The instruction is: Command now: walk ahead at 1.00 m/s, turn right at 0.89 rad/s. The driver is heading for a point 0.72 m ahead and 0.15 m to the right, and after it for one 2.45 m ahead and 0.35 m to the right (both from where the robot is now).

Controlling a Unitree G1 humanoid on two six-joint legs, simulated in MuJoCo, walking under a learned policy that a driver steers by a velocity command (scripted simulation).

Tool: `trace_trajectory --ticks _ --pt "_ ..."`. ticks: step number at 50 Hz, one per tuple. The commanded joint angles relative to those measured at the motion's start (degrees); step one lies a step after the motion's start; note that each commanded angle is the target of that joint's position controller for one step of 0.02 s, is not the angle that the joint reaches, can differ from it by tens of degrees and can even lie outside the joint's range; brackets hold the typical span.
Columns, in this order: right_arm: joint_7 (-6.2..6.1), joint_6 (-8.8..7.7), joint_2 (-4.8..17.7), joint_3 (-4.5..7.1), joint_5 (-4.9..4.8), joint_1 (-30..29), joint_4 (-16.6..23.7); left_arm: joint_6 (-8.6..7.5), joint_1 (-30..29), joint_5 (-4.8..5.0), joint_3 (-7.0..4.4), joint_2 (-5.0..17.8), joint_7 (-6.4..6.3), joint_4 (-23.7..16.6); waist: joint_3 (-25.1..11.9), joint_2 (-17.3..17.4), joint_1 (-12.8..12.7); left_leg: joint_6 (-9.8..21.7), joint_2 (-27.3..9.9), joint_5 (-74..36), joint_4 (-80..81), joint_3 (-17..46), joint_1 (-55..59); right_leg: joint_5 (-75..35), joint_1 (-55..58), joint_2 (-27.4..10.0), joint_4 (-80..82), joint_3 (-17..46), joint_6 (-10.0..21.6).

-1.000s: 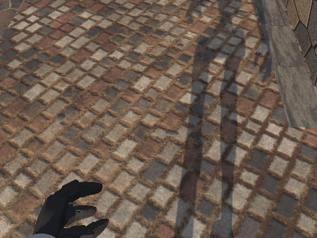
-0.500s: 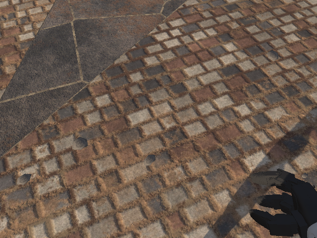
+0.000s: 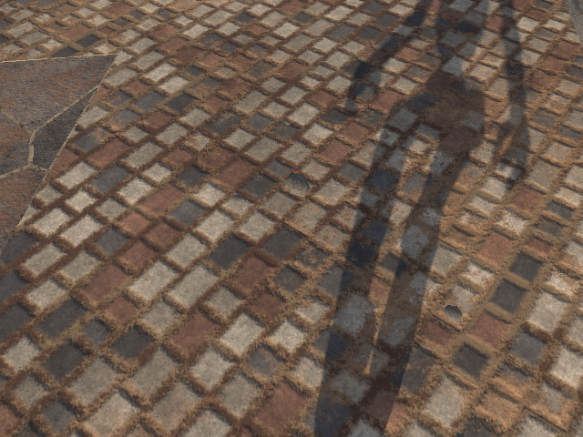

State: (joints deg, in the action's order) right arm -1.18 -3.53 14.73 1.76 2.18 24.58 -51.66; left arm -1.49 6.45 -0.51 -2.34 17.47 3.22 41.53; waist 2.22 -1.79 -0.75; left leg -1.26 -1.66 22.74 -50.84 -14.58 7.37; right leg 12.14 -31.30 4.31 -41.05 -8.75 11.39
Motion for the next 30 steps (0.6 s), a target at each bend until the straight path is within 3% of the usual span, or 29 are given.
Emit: trace_trajectory --ticks 1,2,3,4,5,7,10,13,15,16,17,18,19,20,21,22,23,24,25,27,29,30 --pt "0.72 -2.84 5.1 -0.08 -0.24 -7.9 16.0 1.94 21.0 -0.60 -6.29 19.4 -2.16 3.0 -17.8 -11.9 -5.8 0.4 5.1 5.9 -50.4 17.7 -57.2 6.2 55.9 -17.4 17.9 51.0 18.9" --pt "0.74 -4.22 8.0 -0.12 0.37 -12.3 16.2 1.83 19.5 -0.59 -5.96 15.8 -2.67 1.9 -11.8 -0.6 -6.1 1.2 1.5 1.0 -44.1 20.4 -59.7 16.6 49.5 -19.1 27.6 56.3 15.8" --pt "0.89 -4.58 8.8 -0.03 0.21 -13.3 15.8 1.54 17.3 -0.52 -5.06 12.2 -2.94 2.7 -4.1 5.7 -2.8 1.2 -1.0 -3.0 -36.7 20.3 -57.1 15.5 39.0 -17.7 29.4 52.3 12.7" --pt "0.78 -4.02 8.1 -0.36 1.08 -14.1 15.7 0.76 15.9 -0.30 -4.56 10.9 -3.08 3.1 -0.8 7.7 -0.2 0.5 -2.6 -2.7 -32.4 20.3 -53.2 9.1 30.4 -15.4 29.0 47.6 11.4" --pt "0.75 -2.65 7.7 -0.59 1.83 -13.2 15.5 -0.25 14.3 -0.24 -4.11 10.0 -3.34 2.5 0.6 8.9 1.9 -0.6 -4.0 -2.4 -28.6 20.4 -48.7 4.5 23.2 -13.0 29.1 42.7 10.6" --pt "1.05 -0.16 6.3 -1.11 2.19 -13.9 16.1 -1.81 13.1 0.15 -3.43 8.8 -3.17 2.3 2.4 7.9 3.8 -2.6 -6.0 -1.1 -19.4 18.9 -43.2 1.1 12.4 -8.7 30.8 35.6 9.8" --pt "2.06 0.16 4.1 -2.31 0.92 -24.3 20.6 -2.93 13.4 0.17 -3.93 9.5 -2.83 1.7 4.5 4.8 0.9 -3.5 -5.6 -15.1 -0.8 15.6 -37.4 -5.5 5.9 -3.5 32.6 29.2 7.4" --pt "2.44 -0.15 3.6 -2.59 -0.75 -28.2 21.9 -2.96 15.9 0.84 -4.81 10.6 -2.11 1.9 1.5 1.0 -3.0 -2.2 -2.2 -28.3 12.4 14.3 -32.0 -15.9 11.9 -3.0 30.6 28.8 3.8" --pt "2.22 -0.40 5.2 -2.09 -0.99 -29.1 22.5 -2.79 16.8 0.86 -5.19 11.1 -2.25 2.0 0.2 -0.6 -3.9 -1.3 -0.9 -28.2 17.7 15.3 -30.3 -20.8 18.2 -4.6 27.6 30.5 2.1" --pt "1.97 -0.57 6.3 -1.65 -0.93 -27.8 22.2 -2.65 16.4 0.75 -5.35 11.4 -2.56 1.7 -0.8 -1.0 -3.2 -1.0 -0.1 -26.5 20.3 16.0 -27.8 -23.6 20.8 -5.0 24.9 31.5 0.9" --pt "1.49 -0.71 8.3 -0.79 -0.94 -23.9 21.0 -2.61 15.7 0.46 -5.59 12.4 -2.77 1.4 -3.4 -1.2 -1.3 -0.6 1.5 -22.5 21.1 16.2 -23.4 -30.9 23.4 -5.1 19.8 32.0 -0.3" --pt "0.78 -0.96 11.1 0.55 -1.11 -16.3 19.1 -2.60 14.4 -0.03 -5.89 14.2 -2.68 1.2 -8.4 -0.6 3.0 0.0 2.7 -16.1 20.4 15.9 -15.4 -36.9 24.5 -4.5 10.2 31.3 -1.7" --pt "-0.20 -1.16 13.4 1.81 -0.98 -4.1 16.3 -2.92 11.0 -0.27 -5.83 14.5 -2.38 0.5 -13.8 0.4 10.4 0.8 0.8 -12.2 19.6 16.0 -2.2 -35.5 19.0 -2.4 -4.1 29.3 -3.1" --pt "-1.48 -1.45 17.3 3.30 0.64 8.7 14.3 -3.68 9.6 -0.52 -3.72 7.1 -2.49 -1.4 -21.2 8.1 14.3 1.9 -11.6 8.6 20.5 28.7 11.4 -12.8 9.2 0.9 -24.2 25.2 -3.2" --pt "-1.08 -1.30 21.7 3.99 2.39 2.8 15.3 -3.64 16.8 2.53 -1.40 -0.2 -2.27 -5.5 -26.9 29.3 4.9 7.2 -26.8 23.9 36.1 64.8 18.7 17.8 -7.4 6.0 -38.5 18.8 -5.1" --pt "-0.59 -0.74 16.7 4.02 1.83 -5.3 16.8 -2.36 14.5 0.78 -1.12 4.4 -3.01 -3.6 -18.9 18.9 4.4 9.2 -24.9 33.8 38.8 66.8 10.6 11.2 -14.4 -0.1 -42.6 16.5 -4.3" --pt "-0.38 -0.45 11.3 2.72 1.17 -8.8 17.3 -1.64 9.8 -0.59 -1.77 7.0 -2.53 -3.3 -11.9 10.1 4.8 8.5 -21.7 26.9 37.0 54.5 3.3 6.5 -14.6 -3.2 -40.2 14.7 -4.6" --pt "-0.10 -0.33 8.8 2.11 1.10 -8.8 15.7 -1.10 7.5 -1.04 -1.92 7.2 -1.69 -3.4 -7.1 4.6 4.3 7.6 -18.9 14.5 36.6 44.5 -3.4 4.4 -12.8 -5.2 -37.3 14.0 -5.0" --pt "-0.16 -0.57 8.2 1.84 0.90 -6.9 13.7 -0.53 4.9 -1.72 -1.76 6.2 -0.67 -4.6 -4.6 5.0 3.9 6.5 -16.5 6.4 37.1 36.9 -7.2 4.0 -11.9 -7.0 -35.3 14.3 -5.3" --pt "0.39 -1.63 6.1 1.32 -0.16 -4.0 10.1 1.10 3.7 -1.86 -0.82 3.3 0.70 -6.1 -1.3 6.8 2.4 4.7 -14.3 -2.6 38.8 27.6 -10.6 2.9 -12.5 -9.0 -34.5 13.7 -5.9" --pt "1.25 -2.69 5.8 1.31 -0.95 -3.5 8.7 1.90 1.1 -1.69 -0.17 2.5 1.22 -8.2 -0.2 6.7 1.4 4.4 -14.5 -12.0 40.4 21.0 -11.6 -0.7 -14.7 -9.9 -33.7 12.7 -6.2" --pt "1.46 -3.22 5.1 0.93 -0.85 -3.2 8.2 1.72 -1.2 -2.04 0.22 2.1 1.25 -9.5 1.5 5.7 1.1 5.2 -13.7 -22.3 41.0 18.3 -14.5 -2.5 -13.8 -9.0 -30.6 12.8 -6.8"
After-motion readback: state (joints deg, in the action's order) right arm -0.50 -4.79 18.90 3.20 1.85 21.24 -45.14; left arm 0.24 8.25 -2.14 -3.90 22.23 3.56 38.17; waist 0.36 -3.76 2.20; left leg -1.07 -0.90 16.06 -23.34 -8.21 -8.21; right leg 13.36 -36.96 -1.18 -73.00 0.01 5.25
